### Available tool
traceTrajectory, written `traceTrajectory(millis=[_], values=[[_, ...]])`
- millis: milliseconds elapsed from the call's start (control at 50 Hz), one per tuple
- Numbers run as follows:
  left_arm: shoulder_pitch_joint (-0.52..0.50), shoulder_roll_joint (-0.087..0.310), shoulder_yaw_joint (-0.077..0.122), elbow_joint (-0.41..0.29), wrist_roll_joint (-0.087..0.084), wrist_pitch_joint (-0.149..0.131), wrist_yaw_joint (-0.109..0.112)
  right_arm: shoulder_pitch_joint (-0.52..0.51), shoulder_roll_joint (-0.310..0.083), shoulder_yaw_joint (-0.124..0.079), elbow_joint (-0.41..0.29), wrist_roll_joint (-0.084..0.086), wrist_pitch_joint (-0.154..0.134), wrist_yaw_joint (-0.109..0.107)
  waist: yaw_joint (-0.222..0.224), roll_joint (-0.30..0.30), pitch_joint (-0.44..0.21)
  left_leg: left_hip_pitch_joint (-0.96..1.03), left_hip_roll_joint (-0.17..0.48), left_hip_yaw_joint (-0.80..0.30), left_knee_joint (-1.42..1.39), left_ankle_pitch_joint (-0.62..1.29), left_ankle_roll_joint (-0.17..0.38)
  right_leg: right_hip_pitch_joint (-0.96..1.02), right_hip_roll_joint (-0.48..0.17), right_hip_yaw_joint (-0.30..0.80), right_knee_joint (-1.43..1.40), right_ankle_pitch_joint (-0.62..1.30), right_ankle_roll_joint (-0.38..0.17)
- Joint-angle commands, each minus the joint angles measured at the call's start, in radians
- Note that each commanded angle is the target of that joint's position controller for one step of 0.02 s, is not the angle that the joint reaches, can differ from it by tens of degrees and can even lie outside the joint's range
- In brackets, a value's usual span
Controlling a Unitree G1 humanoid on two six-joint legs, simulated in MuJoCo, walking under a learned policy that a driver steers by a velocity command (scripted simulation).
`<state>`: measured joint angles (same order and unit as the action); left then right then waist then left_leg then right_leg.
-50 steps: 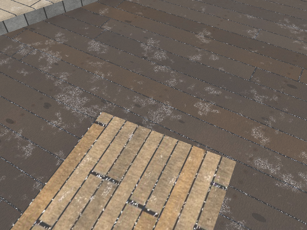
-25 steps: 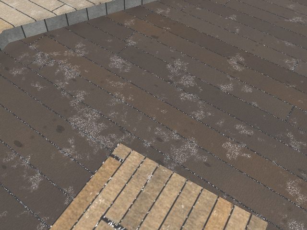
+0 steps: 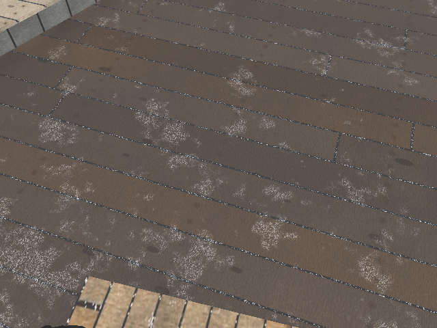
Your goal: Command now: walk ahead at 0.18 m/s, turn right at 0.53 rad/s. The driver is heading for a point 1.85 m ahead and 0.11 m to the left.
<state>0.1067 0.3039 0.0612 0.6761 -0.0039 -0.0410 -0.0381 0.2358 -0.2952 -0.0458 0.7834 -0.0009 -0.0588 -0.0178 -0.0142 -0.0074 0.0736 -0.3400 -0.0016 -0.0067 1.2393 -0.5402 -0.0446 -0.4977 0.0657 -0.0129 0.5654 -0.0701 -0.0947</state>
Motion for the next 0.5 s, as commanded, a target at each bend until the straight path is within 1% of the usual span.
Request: traceTrajectory(millis=[20,40,60,80,100,120,140,160,200,240,260,300,320,340,360,380,400,420,440,460,480,500], values=[[0.086,0.14,0.044,-0.06,-0.002,0.006,0.022,-0.009,-0.128,-0.029,-0.104,-0.003,0.001,-0.017,0.019,-0.012,-0.229,-0.299,0.059,-0.09,0.056,0.071,-0.005,0.415,-0.309,0.401,-0.194,0.467,-0.231],[0.062,0.143,0.046,-0.071,0.009,0.011,0.023,0.025,-0.138,-0.032,-0.101,-0.004,0.017,-0.018,-0.007,-0.044,-0.207,-0.238,0.064,-0.095,0.015,0.074,-0.016,0.32,-0.293,0.393,-0.221,0.449,-0.236],[0.045,0.136,0.046,-0.077,0.009,0.012,0.023,0.048,-0.137,-0.036,-0.092,-0.006,0.025,-0.019,-0.02,-0.058,-0.194,-0.199,0.061,-0.089,-0.044,0.079,-0.024,0.258,-0.263,0.348,-0.228,0.447,-0.225],[0.034,0.144,0.05,-0.077,0.012,0.015,0.029,0.05,-0.112,-0.03,-0.087,-0.006,0.027,-0.023,-0.033,-0.045,-0.199,-0.176,0.053,-0.072,-0.117,0.095,-0.028,0.22,-0.233,0.315,-0.227,0.441,-0.203],[0.043,0.152,0.053,-0.077,0.008,0.017,0.033,0.032,-0.1,-0.027,-0.092,-0.012,0.028,-0.027,-0.023,-0.043,-0.201,-0.183,0.039,-0.06,-0.177,0.118,-0.038,0.212,-0.226,0.308,-0.216,0.496,-0.198],[0.056,0.166,0.057,-0.074,0.005,0.022,0.04,0.018,-0.094,-0.025,-0.095,-0.017,0.03,-0.029,-0.017,-0.041,-0.225,-0.178,0.031,-0.065,-0.215,0.151,-0.047,0.218,-0.227,0.312,-0.207,0.506,-0.194],[0.053,0.17,0.058,-0.074,0.002,0.029,0.048,0.02,-0.089,-0.023,-0.091,-0.016,0.034,-0.029,-0.017,-0.045,-0.251,-0.165,0.031,-0.068,-0.245,0.194,-0.052,0.224,-0.226,0.303,-0.201,0.469,-0.183],[0.044,0.166,0.057,-0.077,0.0,0.036,0.054,0.014,-0.086,-0.021,-0.089,-0.013,0.039,-0.028,-0.014,-0.056,-0.264,-0.147,0.031,-0.068,-0.279,0.236,-0.054,0.216,-0.216,0.296,-0.201,0.396,-0.168],[0.032,0.15,0.049,-0.079,0.0,0.05,0.061,-0.023,-0.085,-0.021,-0.097,-0.006,0.048,-0.025,0.001,-0.085,-0.25,-0.119,0.031,-0.067,-0.343,0.289,-0.052,0.186,-0.198,0.299,-0.215,0.199,-0.142],[0.035,0.138,0.042,-0.074,0.006,0.058,0.062,-0.063,-0.085,-0.021,-0.112,-0.003,0.051,-0.02,0.018,-0.113,-0.215,-0.094,0.031,-0.065,-0.41,0.295,-0.045,0.165,-0.192,0.322,-0.224,0.038,-0.13],[0.04,0.133,0.039,-0.071,0.008,0.06,0.06,-0.075,-0.086,-0.021,-0.118,-0.003,0.049,-0.017,0.027,-0.125,-0.2,-0.085,0.029,-0.064,-0.446,0.283,-0.04,0.17,-0.195,0.338,-0.218,-0.002,-0.128],[0.049,0.121,0.031,-0.064,0.011,0.063,0.054,-0.085,-0.087,-0.023,-0.126,-0.002,0.037,-0.01,0.035,-0.138,-0.184,-0.052,0.025,-0.056,-0.54,0.257,-0.023,0.2,-0.208,0.373,-0.181,0.006,-0.124],[0.043,0.109,0.024,-0.062,0.009,0.063,0.052,-0.07,-0.08,-0.023,-0.123,-0.004,0.03,-0.005,0.019,-0.134,-0.183,-0.003,0.02,-0.046,-0.636,0.29,-0.008,0.207,-0.203,0.377,-0.149,0.029,-0.109],[0.044,0.089,0.014,-0.057,0.004,0.064,0.052,-0.046,-0.069,-0.022,-0.116,-0.008,0.021,0.0,-0.003,-0.127,-0.176,0.077,0.02,-0.037,-0.781,0.394,0.014,0.196,-0.181,0.372,-0.12,0.026,-0.079],[0.091,0.06,0.003,-0.046,0.011,0.06,0.052,-0.041,-0.102,-0.027,-0.122,-0.023,0.015,0.001,0.01,-0.082,-0.175,0.158,0.096,-0.106,-0.848,0.507,0.045,0.166,-0.139,0.352,-0.077,-0.056,-0.023],[0.172,0.032,-0.004,-0.042,0.029,0.051,0.05,-0.06,-0.185,-0.041,-0.141,-0.038,0.017,-0.005,0.08,0.125,-0.193,0.224,0.268,-0.269,-0.851,0.732,0.129,0.104,-0.023,0.236,0.064,-0.311,0.039],[0.138,0.053,0.002,-0.059,0.022,0.044,0.051,-0.078,-0.137,-0.03,-0.118,-0.051,0.021,-0.003,0.082,0.254,-0.166,0.13,0.337,-0.374,-0.886,0.694,0.246,0.094,-0.001,0.142,0.079,-0.399,0.081],[0.112,0.097,0.013,-0.051,0.024,0.044,0.053,-0.107,-0.086,-0.016,-0.132,-0.04,0.019,0.001,0.061,0.204,-0.155,0.104,0.308,-0.357,-0.896,0.637,0.257,0.139,-0.034,0.137,0.097,-0.379,0.105],[0.082,0.088,0.015,-0.051,0.021,0.049,0.054,-0.114,-0.087,-0.017,-0.124,-0.028,0.019,0.003,0.056,0.188,-0.152,0.112,0.257,-0.306,-0.877,0.594,0.215,0.163,-0.041,0.122,0.048,-0.299,0.112],[0.074,0.068,0.011,-0.04,0.025,0.059,0.055,-0.114,-0.097,-0.017,-0.124,-0.019,0.018,0.005,0.052,0.175,-0.151,0.108,0.211,-0.253,-0.863,0.562,0.176,0.207,-0.049,0.124,-0.009,-0.224,0.118],[0.073,0.058,0.008,-0.04,0.029,0.068,0.051,-0.114,-0.098,-0.017,-0.118,-0.011,0.017,0.006,0.051,0.175,-0.146,0.092,0.187,-0.225,-0.855,0.506,0.145,0.253,-0.061,0.132,-0.056,-0.146,0.118],[0.068,0.048,0.004,-0.039,0.028,0.073,0.048,-0.098,-0.089,-0.013,-0.112,-0.015,0.015,0.008,0.047,0.164,-0.142,0.072,0.155,-0.191,-0.845,0.452,0.116,0.294,-0.068,0.137,-0.076,-0.092,0.112]])
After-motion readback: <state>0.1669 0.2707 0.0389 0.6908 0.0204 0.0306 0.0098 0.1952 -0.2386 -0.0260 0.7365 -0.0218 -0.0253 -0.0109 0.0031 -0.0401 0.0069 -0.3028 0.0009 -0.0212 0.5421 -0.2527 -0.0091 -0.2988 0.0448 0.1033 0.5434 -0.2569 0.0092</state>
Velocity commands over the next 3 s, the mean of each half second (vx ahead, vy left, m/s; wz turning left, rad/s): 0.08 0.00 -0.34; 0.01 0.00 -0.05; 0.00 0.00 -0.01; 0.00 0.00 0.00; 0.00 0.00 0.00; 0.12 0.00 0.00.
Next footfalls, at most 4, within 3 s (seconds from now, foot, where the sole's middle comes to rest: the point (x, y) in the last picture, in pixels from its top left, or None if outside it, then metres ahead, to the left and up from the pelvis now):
0.36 left None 0.18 0.16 -0.76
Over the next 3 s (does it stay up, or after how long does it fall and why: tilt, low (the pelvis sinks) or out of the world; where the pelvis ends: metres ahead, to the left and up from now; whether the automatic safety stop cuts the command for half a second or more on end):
stays up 0.16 0.02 0.01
